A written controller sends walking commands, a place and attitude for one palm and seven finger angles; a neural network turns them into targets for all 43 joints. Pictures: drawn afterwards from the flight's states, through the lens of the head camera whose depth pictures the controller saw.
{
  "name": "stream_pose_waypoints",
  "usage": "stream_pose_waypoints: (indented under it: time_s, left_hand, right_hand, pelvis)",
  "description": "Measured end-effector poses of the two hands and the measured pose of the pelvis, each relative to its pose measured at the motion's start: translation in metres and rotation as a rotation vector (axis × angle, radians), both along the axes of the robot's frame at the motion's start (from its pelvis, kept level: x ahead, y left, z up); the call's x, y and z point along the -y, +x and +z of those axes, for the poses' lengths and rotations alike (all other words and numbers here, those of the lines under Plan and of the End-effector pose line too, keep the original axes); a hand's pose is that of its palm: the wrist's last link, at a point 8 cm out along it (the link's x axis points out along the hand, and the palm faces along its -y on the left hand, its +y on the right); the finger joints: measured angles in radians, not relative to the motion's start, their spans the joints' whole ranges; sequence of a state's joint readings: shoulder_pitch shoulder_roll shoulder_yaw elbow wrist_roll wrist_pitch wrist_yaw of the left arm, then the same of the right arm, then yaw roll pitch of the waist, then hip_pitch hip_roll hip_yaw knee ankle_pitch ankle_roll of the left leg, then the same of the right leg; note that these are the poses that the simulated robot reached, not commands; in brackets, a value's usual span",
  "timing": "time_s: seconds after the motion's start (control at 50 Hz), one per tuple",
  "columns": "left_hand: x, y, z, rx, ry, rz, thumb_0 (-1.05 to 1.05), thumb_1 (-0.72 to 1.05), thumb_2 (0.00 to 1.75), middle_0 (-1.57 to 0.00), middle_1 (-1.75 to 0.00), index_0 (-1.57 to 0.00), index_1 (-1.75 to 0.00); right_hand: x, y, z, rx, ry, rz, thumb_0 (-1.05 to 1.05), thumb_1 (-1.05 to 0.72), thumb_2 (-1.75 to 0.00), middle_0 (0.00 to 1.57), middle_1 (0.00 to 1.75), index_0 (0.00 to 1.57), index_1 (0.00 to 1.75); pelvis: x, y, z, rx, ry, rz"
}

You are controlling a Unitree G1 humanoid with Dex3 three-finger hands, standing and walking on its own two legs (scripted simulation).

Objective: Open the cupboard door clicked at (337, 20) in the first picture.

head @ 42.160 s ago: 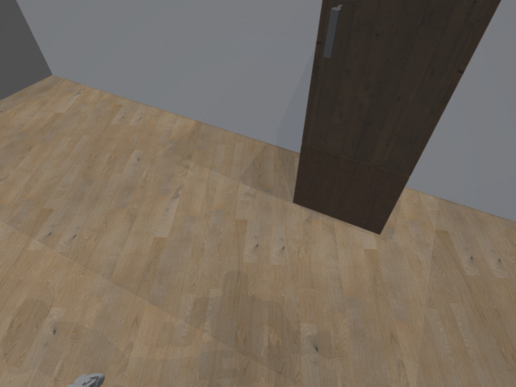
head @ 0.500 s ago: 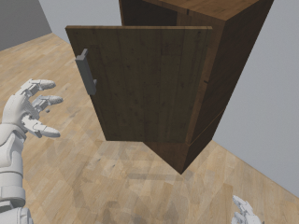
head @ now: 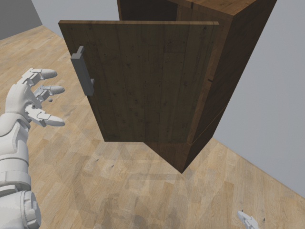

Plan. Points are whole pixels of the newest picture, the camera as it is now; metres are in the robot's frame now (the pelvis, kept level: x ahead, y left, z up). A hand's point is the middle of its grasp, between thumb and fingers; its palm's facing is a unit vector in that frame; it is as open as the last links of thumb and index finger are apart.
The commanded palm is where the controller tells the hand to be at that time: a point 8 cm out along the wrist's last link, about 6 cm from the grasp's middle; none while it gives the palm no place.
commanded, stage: move the hooked fingers beside the handle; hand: left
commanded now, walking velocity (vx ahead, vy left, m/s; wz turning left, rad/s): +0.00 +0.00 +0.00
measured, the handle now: (85, 71) +0.52 +0.22 +0.12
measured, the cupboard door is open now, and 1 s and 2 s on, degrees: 42 42 42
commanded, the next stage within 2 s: slide the fingers in behind the handle in 1.52 s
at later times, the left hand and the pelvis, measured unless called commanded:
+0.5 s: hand (57, 87) +0.44 +0.27 +0.14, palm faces +0.05 -1.00 -0.02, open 14.0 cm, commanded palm +0.42 +0.32 +0.13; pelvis +0.00 +0.00 -0.01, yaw +0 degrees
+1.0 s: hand (58, 82) +0.47 +0.28 +0.13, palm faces +0.01 -1.00 +0.00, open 14.0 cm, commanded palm +0.44 +0.33 +0.13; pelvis +0.00 +0.01 -0.01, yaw -1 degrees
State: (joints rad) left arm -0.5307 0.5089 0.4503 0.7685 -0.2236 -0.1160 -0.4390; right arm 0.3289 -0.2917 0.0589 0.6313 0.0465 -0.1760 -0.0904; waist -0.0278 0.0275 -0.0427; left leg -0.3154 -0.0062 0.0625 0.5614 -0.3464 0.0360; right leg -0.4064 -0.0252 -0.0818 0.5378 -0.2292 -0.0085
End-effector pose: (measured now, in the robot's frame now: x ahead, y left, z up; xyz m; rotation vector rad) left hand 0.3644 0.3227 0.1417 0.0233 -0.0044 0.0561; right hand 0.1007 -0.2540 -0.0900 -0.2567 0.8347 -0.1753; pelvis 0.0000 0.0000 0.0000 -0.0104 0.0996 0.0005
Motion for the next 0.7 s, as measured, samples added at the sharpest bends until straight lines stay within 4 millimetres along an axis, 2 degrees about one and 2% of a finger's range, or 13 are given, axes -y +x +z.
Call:
stream_pose_waypoints:
  time_s: [0.14, 0.4, 0.7]
  left_hand:
    - [-0.007, 0.008, -0.001, -0.02, -0.006, 0.003, -0.01, -0.5, 0.3, -0.3, -1.2, -0.3, -1.2]
    - [0.003, 0.04, 0.0, -0.015, -0.028, -0.01, -0.01, -0.5, 0.3, -0.3, -1.2, -0.3, -1.2]
    - [-0.007, 0.073, -0.001, -0.028, -0.031, -0.031, -0.01, -0.5, 0.3, -0.3, -1.2, -0.3, -1.2]
  right_hand:
    - [0.006, -0.014, -0.005, -0.07, -0.009, -0.016, 0.01, -0.9, -0.89, 0.2, 0.3, 0.21, 0.3]
    - [0.017, -0.044, -0.011, -0.177, -0.034, -0.062, 0.01, -0.9, -0.89, 0.2, 0.3, 0.21, 0.3]
    - [0.023, -0.096, -0.016, -0.363, -0.062, -0.131, 0.0, -0.9, -0.89, 0.2, 0.3, 0.21, 0.3]
  pelvis:
    - [0.0, 0.001, -0.001, -0.015, -0.003, 0.004]
    - [0.002, -0.003, -0.004, -0.047, -0.003, 0.003]
    - [0.001, -0.007, -0.01, -0.113, -0.011, -0.001]
